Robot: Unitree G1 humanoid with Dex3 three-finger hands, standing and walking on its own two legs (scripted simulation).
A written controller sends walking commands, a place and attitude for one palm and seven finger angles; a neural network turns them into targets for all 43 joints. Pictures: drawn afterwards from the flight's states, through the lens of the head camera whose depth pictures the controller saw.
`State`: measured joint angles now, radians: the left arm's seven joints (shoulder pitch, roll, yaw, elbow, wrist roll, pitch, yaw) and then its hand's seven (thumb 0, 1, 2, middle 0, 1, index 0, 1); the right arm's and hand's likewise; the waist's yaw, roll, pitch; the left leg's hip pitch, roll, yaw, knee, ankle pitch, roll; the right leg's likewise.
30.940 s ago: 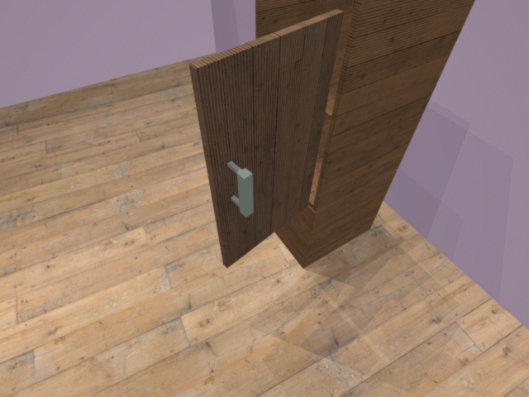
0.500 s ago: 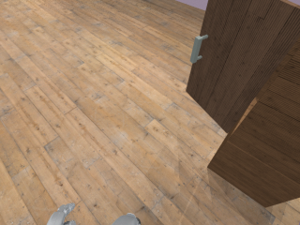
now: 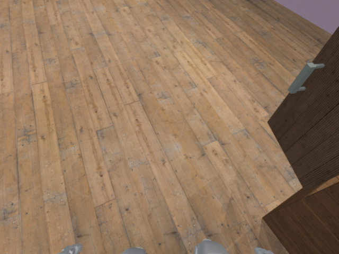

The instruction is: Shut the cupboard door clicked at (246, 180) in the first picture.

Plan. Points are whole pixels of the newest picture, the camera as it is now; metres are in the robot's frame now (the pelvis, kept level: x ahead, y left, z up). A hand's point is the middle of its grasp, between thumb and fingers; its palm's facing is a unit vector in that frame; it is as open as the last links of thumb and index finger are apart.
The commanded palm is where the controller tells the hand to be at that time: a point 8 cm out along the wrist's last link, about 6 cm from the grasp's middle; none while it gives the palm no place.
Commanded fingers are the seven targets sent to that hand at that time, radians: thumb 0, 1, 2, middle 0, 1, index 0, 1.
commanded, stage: walk to a spot facing it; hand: left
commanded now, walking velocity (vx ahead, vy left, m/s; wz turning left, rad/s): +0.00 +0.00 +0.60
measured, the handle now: (305, 78) +0.67 -0.43 -0.01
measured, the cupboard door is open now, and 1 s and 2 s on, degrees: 70 70 70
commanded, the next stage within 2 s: turn to face it in 1.42 s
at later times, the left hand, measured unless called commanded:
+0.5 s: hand out of the picture +0.01 +0.21 -0.19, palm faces +0.33 -0.92 -0.21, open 7.4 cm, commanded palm none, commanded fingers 0.00 0.90 0.90 -0.20 -0.30 -0.20 -0.30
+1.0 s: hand out of the picture +0.11 +0.21 -0.15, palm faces +0.60 -0.78 -0.20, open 7.4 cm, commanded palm none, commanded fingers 0.00 0.90 0.90 -0.20 -0.30 -0.20 -0.30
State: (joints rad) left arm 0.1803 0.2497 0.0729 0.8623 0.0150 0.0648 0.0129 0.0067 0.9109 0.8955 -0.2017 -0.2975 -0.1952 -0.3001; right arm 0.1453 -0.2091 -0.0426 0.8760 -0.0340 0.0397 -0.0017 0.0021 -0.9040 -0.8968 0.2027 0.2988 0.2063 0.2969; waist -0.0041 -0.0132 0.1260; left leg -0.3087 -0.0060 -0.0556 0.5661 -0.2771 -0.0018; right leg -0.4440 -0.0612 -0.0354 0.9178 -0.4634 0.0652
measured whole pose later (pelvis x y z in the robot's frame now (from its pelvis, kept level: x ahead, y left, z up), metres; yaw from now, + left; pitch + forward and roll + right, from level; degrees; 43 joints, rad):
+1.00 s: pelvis +0.17 +0.02 +0.01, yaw +38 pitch +1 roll +0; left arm 0.25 0.19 0.06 0.91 0.03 -0.04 0.00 0.00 0.91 0.90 -0.20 -0.30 -0.20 -0.30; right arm 0.24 -0.23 -0.08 0.95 -0.03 0.03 0.04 0.01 -0.91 -0.90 0.20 0.30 0.20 0.30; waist -0.04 -0.01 0.05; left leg -0.54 0.06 0.05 1.05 -0.33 -0.01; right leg -0.16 -0.11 -0.24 0.43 -0.27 0.02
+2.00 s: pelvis +0.43 +0.28 +0.01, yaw +43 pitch +2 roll +1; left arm 0.22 0.18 0.07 0.96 0.02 0.02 0.01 0.00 0.93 0.90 -0.21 -0.30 -0.20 -0.30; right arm 0.16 -0.17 -0.04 0.96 -0.02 0.03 -0.02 0.00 -0.91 -0.90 0.20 0.30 0.20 0.30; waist 0.01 -0.01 0.07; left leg -0.48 0.05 -0.02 0.94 -0.41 -0.05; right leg -0.33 0.09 0.03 0.43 -0.14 -0.09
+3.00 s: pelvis +0.47 +0.34 +0.00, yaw +6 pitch +1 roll -1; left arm 0.15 0.26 0.09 0.88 0.02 0.09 -0.04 0.01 0.91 0.90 -0.20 -0.30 -0.20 -0.30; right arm 0.25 -0.19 -0.01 0.88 -0.04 0.00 -0.02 0.00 -0.90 -0.90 0.20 0.30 0.21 0.30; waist -0.01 -0.05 0.07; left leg -0.31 0.10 0.13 0.58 -0.27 0.00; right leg -0.47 0.01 0.00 1.07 -0.49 0.04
